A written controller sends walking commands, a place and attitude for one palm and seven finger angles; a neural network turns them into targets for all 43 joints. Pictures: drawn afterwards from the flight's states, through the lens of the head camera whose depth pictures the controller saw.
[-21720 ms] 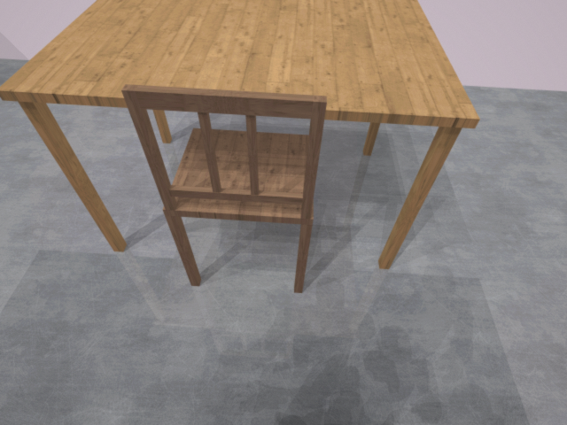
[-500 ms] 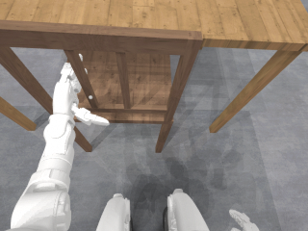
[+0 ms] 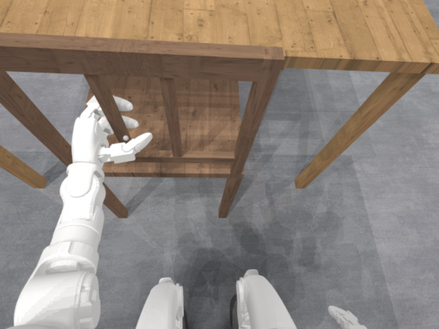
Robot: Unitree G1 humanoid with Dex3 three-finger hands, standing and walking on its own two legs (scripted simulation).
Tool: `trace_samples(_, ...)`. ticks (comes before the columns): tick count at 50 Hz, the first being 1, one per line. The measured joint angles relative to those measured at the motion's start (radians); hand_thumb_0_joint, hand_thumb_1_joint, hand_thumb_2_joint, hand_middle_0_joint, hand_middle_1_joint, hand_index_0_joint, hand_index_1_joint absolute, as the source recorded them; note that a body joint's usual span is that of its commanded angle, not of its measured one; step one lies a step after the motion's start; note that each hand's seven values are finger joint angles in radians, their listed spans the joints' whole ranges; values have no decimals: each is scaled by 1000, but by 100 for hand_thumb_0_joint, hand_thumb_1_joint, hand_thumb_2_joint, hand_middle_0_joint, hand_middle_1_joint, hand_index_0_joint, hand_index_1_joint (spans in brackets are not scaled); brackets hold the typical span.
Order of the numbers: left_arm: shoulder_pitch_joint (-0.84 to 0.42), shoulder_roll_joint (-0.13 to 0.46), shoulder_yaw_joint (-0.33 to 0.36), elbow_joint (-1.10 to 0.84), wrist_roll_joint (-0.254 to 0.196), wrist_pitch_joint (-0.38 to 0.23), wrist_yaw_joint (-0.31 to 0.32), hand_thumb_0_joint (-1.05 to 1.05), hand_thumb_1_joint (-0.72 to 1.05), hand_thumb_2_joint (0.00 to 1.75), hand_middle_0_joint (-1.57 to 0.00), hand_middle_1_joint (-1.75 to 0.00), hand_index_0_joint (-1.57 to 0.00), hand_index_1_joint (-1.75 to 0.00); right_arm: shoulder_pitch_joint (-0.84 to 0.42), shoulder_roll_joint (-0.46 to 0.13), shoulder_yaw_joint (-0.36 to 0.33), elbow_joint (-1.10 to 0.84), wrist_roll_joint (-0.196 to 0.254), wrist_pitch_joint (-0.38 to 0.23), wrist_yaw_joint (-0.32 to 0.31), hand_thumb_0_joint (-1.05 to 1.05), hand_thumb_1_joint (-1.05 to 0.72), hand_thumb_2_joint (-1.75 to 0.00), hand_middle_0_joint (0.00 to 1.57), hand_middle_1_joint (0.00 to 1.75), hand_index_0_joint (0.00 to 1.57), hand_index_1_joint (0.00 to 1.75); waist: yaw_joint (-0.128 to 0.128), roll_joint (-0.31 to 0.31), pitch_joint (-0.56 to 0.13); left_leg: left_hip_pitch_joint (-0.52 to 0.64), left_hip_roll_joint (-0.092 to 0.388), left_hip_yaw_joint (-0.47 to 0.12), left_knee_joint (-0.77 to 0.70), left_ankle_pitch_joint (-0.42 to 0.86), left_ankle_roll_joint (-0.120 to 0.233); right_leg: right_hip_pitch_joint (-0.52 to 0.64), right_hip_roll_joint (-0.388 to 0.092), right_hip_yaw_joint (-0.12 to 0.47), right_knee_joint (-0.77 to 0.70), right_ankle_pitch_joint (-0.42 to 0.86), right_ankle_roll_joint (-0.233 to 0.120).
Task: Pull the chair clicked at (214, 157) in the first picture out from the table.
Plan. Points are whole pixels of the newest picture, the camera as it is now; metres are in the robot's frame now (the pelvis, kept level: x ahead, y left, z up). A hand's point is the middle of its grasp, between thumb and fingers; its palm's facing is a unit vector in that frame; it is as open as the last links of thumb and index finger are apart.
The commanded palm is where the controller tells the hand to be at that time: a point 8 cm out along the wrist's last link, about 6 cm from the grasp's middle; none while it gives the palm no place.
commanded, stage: hook a spindle and tug to test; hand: left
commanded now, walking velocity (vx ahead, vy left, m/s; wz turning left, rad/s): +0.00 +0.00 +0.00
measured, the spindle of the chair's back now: (115, 120) +0.48 +0.17 +0.02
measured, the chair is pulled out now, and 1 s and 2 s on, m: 0.00 0.03 0.16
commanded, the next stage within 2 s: step backward, pulling the chair out in 0.78 s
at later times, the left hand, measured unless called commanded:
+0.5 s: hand (126, 139) +0.45 +0.15 +0.02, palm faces -0.03 -1.00 -0.02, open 5.3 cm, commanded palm +0.40 +0.20 +0.02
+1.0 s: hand (123, 150) +0.42 +0.15 +0.03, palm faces -0.01 -0.99 -0.13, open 5.4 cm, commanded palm +0.39 +0.20 +0.02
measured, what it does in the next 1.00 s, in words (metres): stands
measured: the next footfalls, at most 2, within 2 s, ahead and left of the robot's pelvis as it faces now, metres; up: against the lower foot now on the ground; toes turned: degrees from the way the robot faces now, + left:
none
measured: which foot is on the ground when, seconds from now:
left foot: down 0.00-1.00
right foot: down 0.00-1.00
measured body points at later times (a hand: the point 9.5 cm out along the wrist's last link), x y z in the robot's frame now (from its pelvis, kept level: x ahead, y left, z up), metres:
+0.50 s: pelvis +0.02 +0.00 +0.01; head +0.16 +0.02 +0.44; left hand +0.44 +0.20 +0.02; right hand +0.10 -0.26 -0.11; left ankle +0.01 +0.10 -0.62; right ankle +0.03 -0.12 -0.62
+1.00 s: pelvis +0.04 +0.01 +0.04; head +0.17 +0.01 +0.47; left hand +0.41 +0.20 +0.04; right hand +0.15 -0.24 -0.08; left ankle +0.01 +0.10 -0.63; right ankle +0.03 -0.12 -0.62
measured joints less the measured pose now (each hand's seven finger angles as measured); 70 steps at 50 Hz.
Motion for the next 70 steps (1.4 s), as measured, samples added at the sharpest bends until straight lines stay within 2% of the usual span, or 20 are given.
trace_samples(7,8,0,-7,-18,3,9,0,0,58,76,-46,-137,-47,-143,-5,2,-1,-2,0,6,3,0,-91,-90,20,30,20,30,4,3,-1,2,0,1,-1,-4,0,2,0,1,-2,-3,1)
trace_samples(11,29,-4,-8,-37,-6,21,-1,1,72,82,-44,-138,-46,-143,-6,6,0,-8,4,10,5,0,-91,-90,20,30,20,30,4,4,-3,14,2,5,-11,-5,1,11,3,5,-11,-3,2)
trace_samples(25,141,-22,-15,-160,-29,44,4,1,76,78,-39,-139,-40,-145,-4,12,-5,-39,11,11,17,0,-91,-90,20,30,20,30,4,1,-11,54,9,19,-42,-17,2,43,11,20,-39,-10,5)
trace_samples(37,307,-53,-43,-324,-51,47,-10,2,76,77,-37,-137,-39,-144,-9,19,-13,-61,15,-7,25,0,-91,-90,20,30,20,30,19,-3,-17,98,9,26,-76,-27,2,82,14,28,-69,-20,8)
trace_samples(45,346,-66,-65,-369,-55,38,-17,1,75,79,-38,-137,-40,-143,-34,17,-16,-61,12,-26,20,0,-91,-90,20,30,20,30,34,1,-18,91,3,14,-59,-36,1,81,8,18,-54,-33,8)
trace_samples(46,337,-65,-74,-382,-35,64,5,1,74,79,-39,-137,-40,-143,-44,21,-17,-61,21,-11,8,0,-91,-90,20,30,20,30,38,-4,6,117,-1,15,-68,-39,2,105,5,19,-59,-35,9)
trace_samples(48,313,-60,-110,-392,14,161,73,2,73,80,-39,-134,-40,-143,-59,35,-20,-62,39,30,-33,1,-91,-90,20,30,20,30,46,-9,72,212,-9,18,-129,-15,8,200,-2,23,-114,-15,29)
trace_samples(49,306,-64,-127,-383,30,209,106,3,73,80,-38,-132,-40,-143,-56,39,-18,-67,46,44,-51,1,-91,-90,20,30,20,30,48,-4,86,259,-11,18,-180,52,2,247,-3,22,-157,0,22)
trace_samples(50,305,-67,-142,-365,47,250,133,3,74,81,-38,-130,-40,-144,-51,41,-12,-71,53,55,-67,1,-91,-90,20,30,20,30,46,2,89,304,-14,21,-228,75,2,289,-5,24,-203,19,17)
trace_samples(52,300,-81,-159,-301,49,307,175,5,74,82,-35,-125,-41,-144,-40,44,-2,-72,62,71,-91,1,-91,-90,20,30,20,30,44,14,85,389,-17,30,-324,79,10,367,-6,30,-297,73,25)
trace_samples(55,287,-106,-158,-189,30,317,201,5,75,81,-30,-117,-43,-144,-27,45,14,-60,68,87,-111,1,-91,-90,20,30,20,30,41,11,86,504,-14,45,-457,116,14,466,-3,32,-416,151,25)
trace_samples(60,233,-111,-179,-55,57,311,208,6,75,80,-28,-113,-47,-145,-11,37,7,-24,60,94,-128,0,-90,-90,20,30,20,30,35,-6,124,632,-2,39,-598,195,12,582,7,8,-538,276,21)
trace_samples(64,209,-98,-200,10,76,295,201,6,75,79,-28,-115,-48,-145,2,24,-13,5,41,86,-121,0,-90,-90,20,30,20,30,35,-23,157,712,-2,48,-660,208,24,669,9,9,-615,289,10)
trace_samples(70,222,-95,-176,51,72,263,188,5,75,78,-29,-114,-49,-145,2,20,-29,37,8,74,-94,0,-91,-90,20,30,20,30,46,-17,211,795,5,93,-700,223,19,754,9,10,-687,291,-3)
